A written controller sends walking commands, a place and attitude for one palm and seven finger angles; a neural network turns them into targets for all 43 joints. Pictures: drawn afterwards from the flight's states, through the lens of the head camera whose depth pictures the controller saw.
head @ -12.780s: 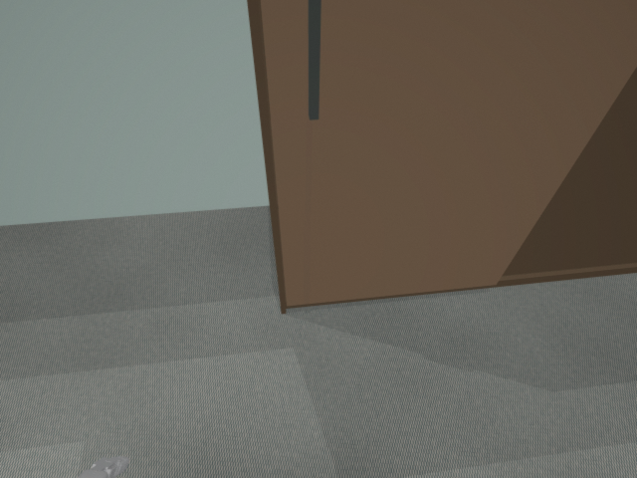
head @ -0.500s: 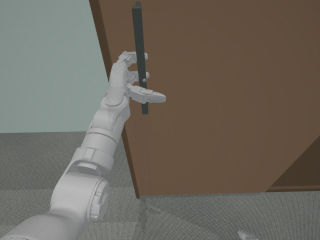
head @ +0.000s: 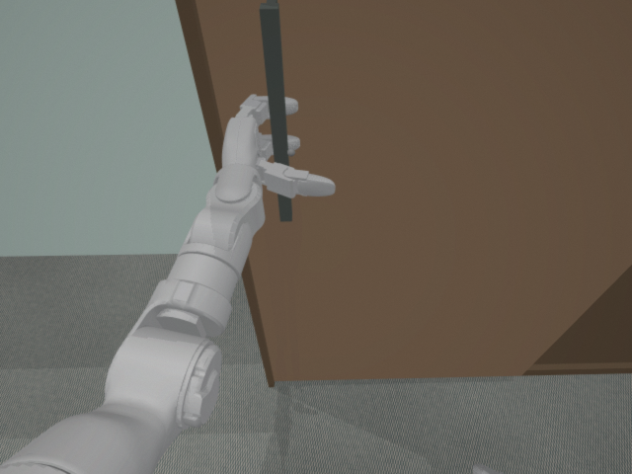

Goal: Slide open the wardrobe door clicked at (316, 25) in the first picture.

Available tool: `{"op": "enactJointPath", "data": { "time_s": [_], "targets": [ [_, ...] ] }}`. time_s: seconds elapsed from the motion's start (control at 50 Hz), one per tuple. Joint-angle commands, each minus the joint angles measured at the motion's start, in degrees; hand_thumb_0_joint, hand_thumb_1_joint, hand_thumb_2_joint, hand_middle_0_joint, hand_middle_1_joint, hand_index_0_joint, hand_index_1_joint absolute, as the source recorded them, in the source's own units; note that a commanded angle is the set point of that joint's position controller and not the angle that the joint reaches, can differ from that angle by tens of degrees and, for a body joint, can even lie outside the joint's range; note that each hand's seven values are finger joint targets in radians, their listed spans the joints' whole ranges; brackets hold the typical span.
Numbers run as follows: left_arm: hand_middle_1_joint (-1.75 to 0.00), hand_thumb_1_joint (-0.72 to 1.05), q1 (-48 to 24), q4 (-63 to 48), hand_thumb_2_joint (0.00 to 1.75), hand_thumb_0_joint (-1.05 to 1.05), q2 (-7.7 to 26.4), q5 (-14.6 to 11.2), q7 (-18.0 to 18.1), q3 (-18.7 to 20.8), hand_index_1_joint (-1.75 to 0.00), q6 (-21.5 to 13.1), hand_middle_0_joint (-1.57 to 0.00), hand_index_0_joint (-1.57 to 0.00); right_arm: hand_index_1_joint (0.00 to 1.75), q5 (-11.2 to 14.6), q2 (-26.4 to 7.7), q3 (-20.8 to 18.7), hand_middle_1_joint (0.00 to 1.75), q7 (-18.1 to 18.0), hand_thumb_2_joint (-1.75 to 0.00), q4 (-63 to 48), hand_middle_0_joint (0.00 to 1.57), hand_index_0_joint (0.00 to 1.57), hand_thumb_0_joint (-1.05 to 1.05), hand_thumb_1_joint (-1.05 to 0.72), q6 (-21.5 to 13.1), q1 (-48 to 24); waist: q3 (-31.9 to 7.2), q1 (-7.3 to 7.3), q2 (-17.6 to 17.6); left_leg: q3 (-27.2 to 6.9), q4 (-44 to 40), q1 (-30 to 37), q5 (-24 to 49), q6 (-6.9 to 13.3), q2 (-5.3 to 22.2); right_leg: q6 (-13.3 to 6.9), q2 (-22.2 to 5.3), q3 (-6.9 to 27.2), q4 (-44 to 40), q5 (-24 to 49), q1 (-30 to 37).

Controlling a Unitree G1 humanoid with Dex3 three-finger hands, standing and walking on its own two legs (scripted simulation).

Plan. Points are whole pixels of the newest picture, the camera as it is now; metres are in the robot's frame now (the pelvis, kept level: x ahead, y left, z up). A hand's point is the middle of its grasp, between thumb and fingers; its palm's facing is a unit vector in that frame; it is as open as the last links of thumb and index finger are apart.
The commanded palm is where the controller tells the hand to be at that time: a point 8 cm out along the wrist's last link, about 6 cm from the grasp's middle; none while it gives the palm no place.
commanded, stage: slide the fingers in behind the handle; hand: left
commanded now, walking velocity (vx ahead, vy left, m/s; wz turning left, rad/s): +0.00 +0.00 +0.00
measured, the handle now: (280, 127) +0.50 +0.07 +0.20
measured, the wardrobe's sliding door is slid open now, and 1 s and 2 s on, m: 0.00 0.00 0.00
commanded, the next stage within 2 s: grip the handle and tug to test in 0.36 s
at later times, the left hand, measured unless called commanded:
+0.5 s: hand (297, 151) +0.45 +0.04 +0.20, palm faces +0.00 -1.00 +0.02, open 13.9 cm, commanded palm +0.42 +0.10 +0.20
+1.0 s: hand (297, 152) +0.45 +0.04 +0.20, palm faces +0.01 -1.00 +0.02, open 7.8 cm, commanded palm +0.42 +0.10 +0.20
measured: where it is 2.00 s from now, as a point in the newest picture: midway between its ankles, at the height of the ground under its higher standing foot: outside the picture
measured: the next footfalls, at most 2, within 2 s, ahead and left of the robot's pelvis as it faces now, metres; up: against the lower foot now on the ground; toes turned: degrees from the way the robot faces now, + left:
none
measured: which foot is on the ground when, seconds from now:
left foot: down 0.00-1.00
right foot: down 0.00-1.00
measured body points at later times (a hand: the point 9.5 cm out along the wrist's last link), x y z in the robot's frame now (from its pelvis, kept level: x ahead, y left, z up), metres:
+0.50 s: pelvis +0.00 +0.00 +0.00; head +0.00 -0.01 +0.45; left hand +0.44 +0.10 +0.20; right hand +0.10 -0.24 -0.12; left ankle +0.01 +0.10 -0.74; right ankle -0.02 -0.08 -0.74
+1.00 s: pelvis +0.00 +0.00 +0.00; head +0.00 -0.01 +0.45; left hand +0.44 +0.10 +0.20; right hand +0.11 -0.24 -0.12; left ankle +0.01 +0.10 -0.74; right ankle -0.02 -0.08 -0.74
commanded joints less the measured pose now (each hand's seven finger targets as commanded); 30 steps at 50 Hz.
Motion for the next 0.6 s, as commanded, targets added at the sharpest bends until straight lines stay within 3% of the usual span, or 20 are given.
{"op": "enactJointPath", "data": {
  "time_s": [0.0, 0.02, 0.08, 0.1, 0.16, 0.18, 0.26, 0.28, 0.3, 0.36, 0.38, 0.4, 0.44, 0.5, 0.54, 0.58],
  "targets": [
    [-1.2, -0.5, -31.55, -11.4, 0.3, 0.0, 6.26, 0.17, -0.09, 1.0, -1.2, -4.5, -0.3, -0.3, 0.3, 0.02, -6.93, -2.51, 0.3, -0.49, -0.9, -6.28, 0.2, 0.2, 0.0, -0.9, -2.54, -1.35, -17.37, -1.47, -6.04, -2.67, -0.48, 10.7, 12.31, 1.07, 0.63, 1.9, -1.19, 3.22, -2.88, 17.29, 1.18],
    [-1.2, -0.5, -32.7, -13.71, 0.3, 0.0, 5.62, 0.1, -0.25, 0.44, -1.2, -5.0, -0.3, -0.3, 0.3, 0.04, -6.82, -2.37, 0.3, -0.42, -0.9, -6.77, 0.2, 0.2, 0.0, -0.9, -2.69, -1.7, -19.04, -1.32, -4.68, -2.6, -0.44, 11.23, 13.15, 1.06, 0.39, 1.82, -1.19, 3.43, -2.4, 18.57, 1.71],
    [-1.2, -0.5, -32.72, -12.3, 0.3, 0.0, 4.04, -0.12, -0.55, -0.55, -1.2, -4.99, -0.3, -0.3, 0.3, 0.16, -6.58, -2.28, 0.3, -0.26, -0.9, -6.58, 0.2, 0.2, 0.0, -0.9, -3.01, -1.64, -17.72, -1.64, -4.66, -2.7, -0.26, 11.2, 12.07, 0.9, 0.42, 1.82, -0.97, 3.26, -2.54, 17.43, 0.27],
    [-1.2, -0.5, -32.15, -11.58, 0.3, 0.0, 5.18, -0.2, -0.44, 0.15, -1.2, -5.26, -0.3, -0.3, 0.3, 0.16, -6.93, -2.48, 0.3, -0.37, -0.9, -6.5, 0.2, 0.2, 0.0, -0.9, -2.84, -1.31, -17.31, -1.82, -7.23, -2.87, -0.46, 10.74, 11.97, 1.08, 0.64, 1.96, -1.08, 3.04, -2.8, 16.96, 0.99],
    [-1.2, -0.5, -33.31, -12.2, 0.3, 0.0, 5.28, 0.02, -0.07, 0.54, -1.2, -5.56, -0.3, -0.3, 0.3, 0.09, -6.57, -2.21, 0.3, -0.28, -0.9, -6.53, 0.2, 0.2, 0.0, -0.9, -2.98, -1.8, -18.0, -1.39, -3.84, -2.51, -0.41, 10.87, 11.84, 0.93, 0.39, 1.78, -1.12, 3.46, -2.48, 17.25, 0.67],
    [-1.2, -0.5, -32.56, -11.65, 0.3, 0.0, 6.79, 0.2, 0.25, 1.93, -1.2, -5.57, -0.3, -0.3, 0.3, 0.03, -6.68, -2.36, 0.3, -0.24, -0.9, -6.34, 0.2, 0.2, 0.0, -0.9, -2.94, -1.36, -18.08, -1.18, -5.63, -2.6, -0.43, 10.52, 11.75, 0.91, 0.54, 1.84, -1.04, 3.35, -2.52, 16.95, 0.92],
    [-1.2, -0.5, -31.61, -12.86, 0.3, 0.0, 7.35, 0.67, 0.39, 2.11, -1.2, -6.12, -0.3, -0.3, 0.3, 0.0, -6.73, -2.39, 0.3, -0.19, -0.9, -6.79, 0.2, 0.2, 0.0, -0.9, -2.8, -1.71, -18.54, -0.87, -5.45, -2.31, -0.64, 10.49, 12.11, 0.99, 0.61, 1.8, -1.13, 3.5, -2.5, 17.58, 1.79],
    [-1.2, -0.5, -31.38, -13.24, 0.3, 0.0, 5.98, 0.65, 0.21, 1.08, -1.2, -5.95, -0.3, -0.3, 0.3, 0.07, -6.55, -2.36, 0.3, -0.14, -0.9, -6.97, 0.2, 0.2, 0.0, -0.9, -2.84, -1.94, -17.95, -0.95, -4.5, -2.09, -0.6, 10.57, 12.23, 0.94, 0.61, 1.81, -1.05, 3.51, -2.52, 17.81, 1.34],
    [-1.2, -0.5, -31.11, -13.77, 0.3, 0.0, 6.33, 0.54, 0.24, 1.08, -1.2, -6.18, -0.3, -0.3, 0.3, 0.12, -6.82, -2.54, 0.3, -0.15, -0.9, -7.08, 0.2, 0.2, 0.0, -0.9, -2.66, -1.62, -18.66, -0.91, -5.91, -2.28, -0.62, 10.7, 12.95, 1.01, 0.68, 1.82, -1.19, 3.33, -2.55, 18.23, 2.52],
    [-1.2, -0.5, -30.88, -15.7, 0.3, 0.0, 6.41, 0.52, 0.14, 1.33, -1.2, -5.98, -0.3, -0.3, 0.3, 0.16, -6.54, -2.51, 0.3, -0.1, -0.9, -7.17, 0.2, 0.2, 0.0, -0.9, -2.8, -2.08, -19.65, -0.43, -4.1, -2.13, -0.45, 11.69, 14.08, 0.8, 0.67, 1.6, -0.97, 3.41, -2.17, 19.34, 2.5],
    [-1.2, -0.5, -29.63, -15.77, 0.3, 0.0, 5.46, 0.31, 0.0, 0.89, -1.2, -5.59, -0.3, -0.3, 0.3, 0.13, -6.48, -2.48, 0.3, -0.03, -0.9, -7.56, 0.2, 0.2, 0.0, -0.9, -2.88, -2.27, -19.24, -0.34, -4.26, -1.94, -0.5, 11.42, 14.02, 0.86, 0.6, 1.7, -0.92, 3.44, -2.26, 19.67, 2.5],
    [-1.2, -0.5, -28.1, -15.02, 0.3, 0.0, 6.72, 0.28, 0.04, 1.84, -1.2, -5.44, -0.3, -0.3, 0.3, 0.16, -6.83, -2.69, 0.3, -0.11, -0.9, -7.47, 0.2, 0.2, 0.0, -0.9, -2.59, -2.09, -18.97, -0.14, -6.31, -2.09, -0.73, 10.91, 14.19, 0.93, 0.75, 1.77, -1.1, 3.23, -2.58, 19.5, 3.57],
    [-1.2, -0.5, -27.69, -15.64, 0.3, 0.0, 5.62, 0.5, -0.03, 0.96, -1.2, -4.65, -0.3, -0.3, 0.3, 0.24, -6.65, -2.39, 0.3, -0.01, -0.9, -7.72, 0.2, 0.2, 0.0, -0.9, -2.37, -2.59, -17.33, -0.25, -5.21, -1.88, -0.99, 10.63, 13.44, 0.92, 0.64, 1.73, -0.96, 3.33, -2.71, 19.29, 2.58],
    [-1.22, -0.36, -27.21, -13.66, 0.36, 0.0, 5.4, 0.53, 0.43, 0.94, -1.22, -3.32, -0.32, -0.32, 0.3, 0.19, -6.85, -2.51, 0.3, -0.19, -0.9, -7.45, 0.2, 0.2, 0.0, -0.9, -1.92, -2.17, -15.3, -0.62, -7.27, -2.03, -1.29, 9.89, 12.16, 1.01, 0.8, 1.95, -1.06, 3.04, -3.4, 17.53, 2.06],
    [-1.23, -0.27, -30.13, -17.13, 0.4, 0.0, 7.18, 0.52, 0.75, 2.14, -1.23, -3.42, -0.32, -0.32, 0.3, 0.03, -6.72, -2.45, 0.3, -0.35, -0.9, -7.76, 0.2, 0.2, 0.0, -0.9, -1.91, -2.79, -18.31, -0.29, -5.3, -1.89, -1.13, 10.68, 12.68, 1.07, 0.48, 1.86, -1.2, 3.69, -3.11, 18.65, 3.17],
    [-1.25, -0.17, -29.4, -17.98, 0.44, 0.0, 6.04, 0.47, 0.63, 1.36, -1.25, -3.58, -0.33, -0.33, 0.3, 0.05, -6.27, -2.32, 0.3, -0.39, -0.9, -7.89, 0.2, 0.2, 0.0, -0.9, -1.91, -3.21, -18.61, -0.12, -3.8, -1.66, -0.92, 11.04, 13.6, 0.93, 0.42, 1.75, -1.21, 3.74, -2.86, 19.85, 3.54]
  ]
}}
